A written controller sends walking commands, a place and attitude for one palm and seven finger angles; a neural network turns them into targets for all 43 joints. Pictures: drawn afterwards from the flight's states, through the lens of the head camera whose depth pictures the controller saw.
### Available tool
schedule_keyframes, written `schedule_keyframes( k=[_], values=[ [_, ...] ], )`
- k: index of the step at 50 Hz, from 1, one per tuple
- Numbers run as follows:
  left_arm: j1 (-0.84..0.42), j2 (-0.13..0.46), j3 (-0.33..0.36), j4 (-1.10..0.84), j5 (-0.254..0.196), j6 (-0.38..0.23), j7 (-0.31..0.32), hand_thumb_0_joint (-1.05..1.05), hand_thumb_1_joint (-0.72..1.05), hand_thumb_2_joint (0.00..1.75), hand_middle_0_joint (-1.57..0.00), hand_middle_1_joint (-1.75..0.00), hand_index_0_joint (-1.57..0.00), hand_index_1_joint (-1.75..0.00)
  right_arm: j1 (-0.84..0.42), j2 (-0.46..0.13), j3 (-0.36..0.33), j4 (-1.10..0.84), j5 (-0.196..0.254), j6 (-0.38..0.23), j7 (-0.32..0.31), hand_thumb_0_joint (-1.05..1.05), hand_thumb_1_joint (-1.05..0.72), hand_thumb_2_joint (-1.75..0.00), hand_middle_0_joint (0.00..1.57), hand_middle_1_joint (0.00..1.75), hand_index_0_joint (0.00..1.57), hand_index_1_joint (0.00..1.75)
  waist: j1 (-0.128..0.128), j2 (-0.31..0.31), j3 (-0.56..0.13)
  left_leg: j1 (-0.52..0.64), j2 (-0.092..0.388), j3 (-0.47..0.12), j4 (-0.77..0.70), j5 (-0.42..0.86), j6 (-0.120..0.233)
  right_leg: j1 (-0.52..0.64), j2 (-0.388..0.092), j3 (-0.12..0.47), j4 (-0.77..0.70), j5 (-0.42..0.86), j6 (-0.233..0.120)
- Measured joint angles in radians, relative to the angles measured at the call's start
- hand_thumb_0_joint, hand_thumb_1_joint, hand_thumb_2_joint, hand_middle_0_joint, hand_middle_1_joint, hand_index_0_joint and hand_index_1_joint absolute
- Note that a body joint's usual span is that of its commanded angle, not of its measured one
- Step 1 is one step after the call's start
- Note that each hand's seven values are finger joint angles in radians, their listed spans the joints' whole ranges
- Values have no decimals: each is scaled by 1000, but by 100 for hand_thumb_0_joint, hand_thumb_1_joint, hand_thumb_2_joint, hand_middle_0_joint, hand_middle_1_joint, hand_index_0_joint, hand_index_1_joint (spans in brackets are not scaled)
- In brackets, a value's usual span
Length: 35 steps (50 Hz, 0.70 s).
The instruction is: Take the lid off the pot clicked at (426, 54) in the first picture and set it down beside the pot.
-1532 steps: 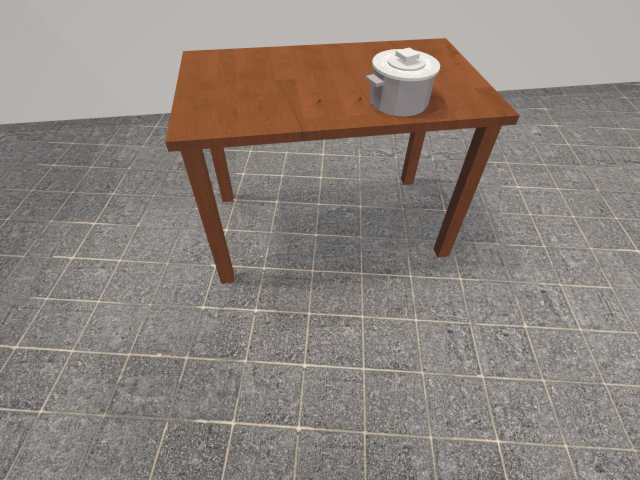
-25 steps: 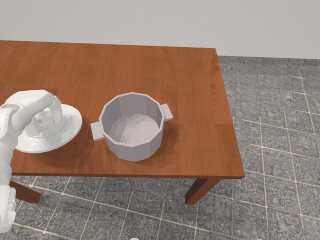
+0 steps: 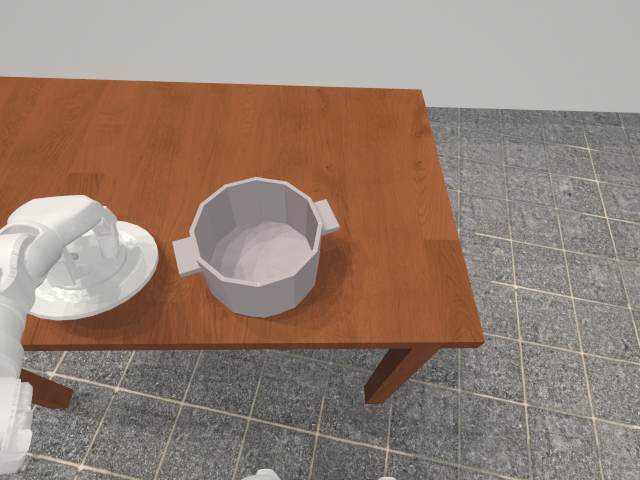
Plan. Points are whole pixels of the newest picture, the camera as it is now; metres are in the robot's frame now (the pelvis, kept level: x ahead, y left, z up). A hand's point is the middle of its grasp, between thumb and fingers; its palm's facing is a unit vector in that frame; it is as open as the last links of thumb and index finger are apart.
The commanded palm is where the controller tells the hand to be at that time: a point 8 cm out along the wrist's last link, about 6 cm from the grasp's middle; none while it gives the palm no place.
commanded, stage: lower the lid onto the table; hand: left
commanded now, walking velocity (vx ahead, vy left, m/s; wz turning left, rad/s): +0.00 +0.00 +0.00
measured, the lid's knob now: (82, 251) +0.41 +0.34 -0.02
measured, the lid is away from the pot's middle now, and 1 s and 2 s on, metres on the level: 0.25 0.24 0.24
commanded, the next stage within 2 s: open the fingers wide in 0.36 s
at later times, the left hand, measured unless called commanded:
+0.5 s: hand (90, 257) +0.40 +0.32 -0.02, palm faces -0.46 -0.07 -0.89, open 6.3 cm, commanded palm +0.41 +0.31 +0.04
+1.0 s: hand (84, 264) +0.39 +0.32 -0.02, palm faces -0.44 -0.08 -0.89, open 7.3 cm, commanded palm +0.41 +0.32 +0.04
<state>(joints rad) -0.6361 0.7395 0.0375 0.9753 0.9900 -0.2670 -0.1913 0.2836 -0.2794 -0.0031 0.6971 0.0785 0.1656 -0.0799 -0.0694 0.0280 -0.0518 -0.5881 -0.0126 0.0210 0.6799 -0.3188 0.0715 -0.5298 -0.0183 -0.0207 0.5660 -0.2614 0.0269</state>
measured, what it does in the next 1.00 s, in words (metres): stands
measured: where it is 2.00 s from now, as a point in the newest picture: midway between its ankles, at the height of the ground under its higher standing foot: outside the picture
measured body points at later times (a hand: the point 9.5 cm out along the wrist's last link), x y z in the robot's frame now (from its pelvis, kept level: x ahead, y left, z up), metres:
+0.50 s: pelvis -0.01 +0.00 -0.02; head +0.09 +0.02 +0.42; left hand +0.42 +0.32 +0.03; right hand +0.02 -0.28 -0.13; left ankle +0.00 +0.07 -0.72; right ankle +0.00 -0.16 -0.72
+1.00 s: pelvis -0.01 +0.00 -0.02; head +0.08 +0.02 +0.42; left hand +0.41 +0.33 +0.03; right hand +0.04 -0.28 -0.13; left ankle +0.00 +0.07 -0.72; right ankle +0.00 -0.16 -0.72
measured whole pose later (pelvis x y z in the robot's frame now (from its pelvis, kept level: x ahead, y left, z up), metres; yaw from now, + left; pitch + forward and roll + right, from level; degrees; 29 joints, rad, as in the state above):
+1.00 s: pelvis -0.01 +0.00 -0.02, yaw -1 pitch +15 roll -4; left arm -0.65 0.73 0.04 1.00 1.01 -0.25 -0.12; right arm 0.28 -0.28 0.00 0.66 0.08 0.19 -0.06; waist -0.08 0.03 -0.08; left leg -0.72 0.00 0.02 0.82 -0.36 0.07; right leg -0.67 -0.01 -0.02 0.70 -0.30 0.02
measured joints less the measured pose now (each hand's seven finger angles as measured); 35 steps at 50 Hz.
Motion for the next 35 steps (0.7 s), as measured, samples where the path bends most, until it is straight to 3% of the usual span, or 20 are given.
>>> schedule_keyframes(
  k=[22, 27, 35],
  values=[
    [-78, 0, -29, 64, 25, 20, 49, -1, 8, 111, -64, -76, -98, -89, 10, -7, 7, -4, -1, 2, -2, 1, -91, -89, 21, 30, 20, 30, -16, -1, -15, -131, 9, -4, 113, -32, 1, -130, 8, -4, 112, -32, -6],
    [-18, 4, 26, 27, 17, 5, 65, -2, 8, 111, -63, -77, -98, -89, 18, 1, 3, -17, -1, 17, 11, 1, -91, -89, 21, 30, 20, 30, -22, 4, -23, -140, 14, 5, 124, -39, 0, -144, 12, 7, 124, -36, -1],
    [-15, -5, 21, 34, 18, 8, 73, -2, 13, 108, -59, -78, -94, -90, 14, 11, 11, -19, 4, 31, 21, 1, -91, -89, 21, 30, 20, 30, -18, 2, -28, -136, 14, 2, 136, -46, 1, -139, 12, 4, 135, -44, -2]
  ],
)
